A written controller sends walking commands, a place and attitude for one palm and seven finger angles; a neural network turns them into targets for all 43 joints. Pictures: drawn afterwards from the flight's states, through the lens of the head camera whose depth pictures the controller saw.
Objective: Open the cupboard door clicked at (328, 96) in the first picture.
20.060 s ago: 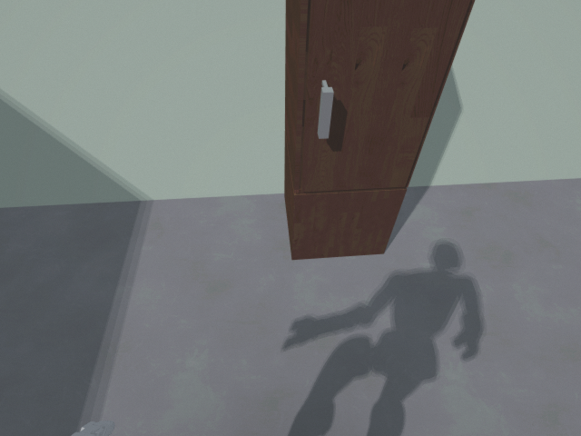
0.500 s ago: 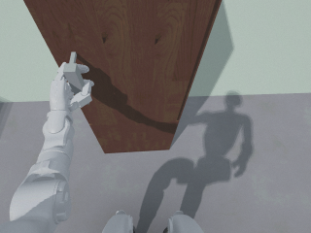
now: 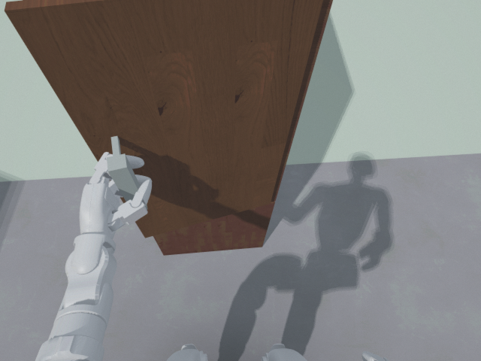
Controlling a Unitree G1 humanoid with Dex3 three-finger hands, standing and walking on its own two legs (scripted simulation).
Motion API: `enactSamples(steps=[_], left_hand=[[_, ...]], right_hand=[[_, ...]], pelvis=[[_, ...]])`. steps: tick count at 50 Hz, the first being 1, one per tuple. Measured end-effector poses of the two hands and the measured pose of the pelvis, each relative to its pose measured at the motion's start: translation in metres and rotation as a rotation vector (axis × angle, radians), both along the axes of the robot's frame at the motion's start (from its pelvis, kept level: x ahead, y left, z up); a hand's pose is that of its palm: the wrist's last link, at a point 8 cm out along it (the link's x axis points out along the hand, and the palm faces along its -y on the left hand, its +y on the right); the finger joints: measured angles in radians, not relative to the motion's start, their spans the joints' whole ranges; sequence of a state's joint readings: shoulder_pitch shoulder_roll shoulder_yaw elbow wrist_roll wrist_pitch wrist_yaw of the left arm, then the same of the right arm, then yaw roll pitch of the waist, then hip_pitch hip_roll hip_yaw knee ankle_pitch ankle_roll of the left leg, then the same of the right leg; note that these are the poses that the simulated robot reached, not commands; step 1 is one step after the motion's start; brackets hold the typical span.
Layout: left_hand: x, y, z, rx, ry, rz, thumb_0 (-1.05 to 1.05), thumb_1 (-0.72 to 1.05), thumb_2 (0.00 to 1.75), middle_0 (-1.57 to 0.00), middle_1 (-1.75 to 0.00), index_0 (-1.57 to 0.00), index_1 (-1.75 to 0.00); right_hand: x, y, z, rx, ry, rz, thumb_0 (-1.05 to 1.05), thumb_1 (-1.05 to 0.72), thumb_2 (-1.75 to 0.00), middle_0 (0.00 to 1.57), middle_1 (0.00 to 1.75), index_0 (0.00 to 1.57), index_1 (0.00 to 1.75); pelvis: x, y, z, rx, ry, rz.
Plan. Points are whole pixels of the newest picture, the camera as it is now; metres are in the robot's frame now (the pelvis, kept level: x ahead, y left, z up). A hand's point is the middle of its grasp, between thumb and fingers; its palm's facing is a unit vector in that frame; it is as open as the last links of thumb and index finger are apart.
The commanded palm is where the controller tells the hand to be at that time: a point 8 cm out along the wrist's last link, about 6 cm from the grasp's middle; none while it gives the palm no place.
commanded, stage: pull the door open along its arc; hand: left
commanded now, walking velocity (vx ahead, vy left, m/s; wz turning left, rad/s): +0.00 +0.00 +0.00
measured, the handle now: (127, 175) +0.42 +0.19 +0.04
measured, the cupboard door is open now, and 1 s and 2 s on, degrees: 12 45 44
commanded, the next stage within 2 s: open thumb and fingers to let go in 0.60 s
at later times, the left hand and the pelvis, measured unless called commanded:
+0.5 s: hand (204, 274) +0.25 +0.05 +0.05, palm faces +0.31 -0.95 -0.02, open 6.7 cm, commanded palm +0.15 +0.07 +0.04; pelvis +0.01 -0.03 +0.00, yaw +4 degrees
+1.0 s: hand (218, 280) +0.24 +0.03 +0.04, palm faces +0.45 -0.89 -0.03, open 8.4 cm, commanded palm +0.19 +0.08 +0.04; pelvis +0.00 -0.08 -0.01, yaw +5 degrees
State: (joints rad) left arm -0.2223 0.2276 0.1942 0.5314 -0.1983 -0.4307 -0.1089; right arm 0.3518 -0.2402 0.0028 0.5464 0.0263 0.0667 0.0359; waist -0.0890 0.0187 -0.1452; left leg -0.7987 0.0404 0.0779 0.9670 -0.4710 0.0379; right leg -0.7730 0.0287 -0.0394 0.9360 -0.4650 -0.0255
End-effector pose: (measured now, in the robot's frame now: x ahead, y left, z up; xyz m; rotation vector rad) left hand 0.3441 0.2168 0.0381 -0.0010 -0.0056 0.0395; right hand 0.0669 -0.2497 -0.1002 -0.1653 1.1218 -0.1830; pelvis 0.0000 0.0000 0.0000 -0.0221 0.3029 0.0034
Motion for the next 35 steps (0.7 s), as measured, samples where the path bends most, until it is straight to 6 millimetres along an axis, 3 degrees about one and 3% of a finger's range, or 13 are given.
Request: enactSamples(steps=[12, 17, 25, 35], left_hand=[[-0.084, -0.069, 0.003, -0.087, 0.015, 0.377, 0.03, 0.62, 0.74, -0.28, -1.35, -0.35, -1.31], [-0.107, -0.093, 0.007, -0.014, 0.050, 0.376, 0.02, 0.62, 0.74, -0.28, -1.33, -0.33, -1.31], [-0.135, -0.120, 0.013, 0.001, 0.123, 0.275, 0.03, 0.60, 0.68, -0.25, -1.27, -0.34, -1.33], [-0.153, -0.144, 0.015, 0.009, 0.136, 0.260, 0.03, 0.59, 0.71, -0.24, -1.20, -0.31, -1.29]], right_hand=[[0.105, 0.032, 0.007, 0.054, -0.246, 0.233, 0.01, -0.90, -0.90, 0.20, 0.30, 0.20, 0.30], [0.135, 0.049, 0.019, 0.083, -0.347, 0.285, 0.01, -0.90, -0.90, 0.20, 0.30, 0.20, 0.30], [0.152, 0.049, 0.037, 0.142, -0.450, 0.297, 0.01, -0.90, -0.90, 0.20, 0.30, 0.20, 0.30], [0.145, 0.000, 0.030, 0.082, -0.437, 0.275, 0.01, -0.90, -0.90, 0.20, 0.30, 0.20, 0.30]], pelvis=[[0.003, -0.005, -0.006, 0.010, -0.032, 0.039], [0.005, -0.014, -0.005, 0.016, -0.056, 0.056], [0.014, -0.032, -0.001, 0.023, -0.089, 0.069], [0.020, -0.055, -0.004, 0.046, -0.090, 0.082]])
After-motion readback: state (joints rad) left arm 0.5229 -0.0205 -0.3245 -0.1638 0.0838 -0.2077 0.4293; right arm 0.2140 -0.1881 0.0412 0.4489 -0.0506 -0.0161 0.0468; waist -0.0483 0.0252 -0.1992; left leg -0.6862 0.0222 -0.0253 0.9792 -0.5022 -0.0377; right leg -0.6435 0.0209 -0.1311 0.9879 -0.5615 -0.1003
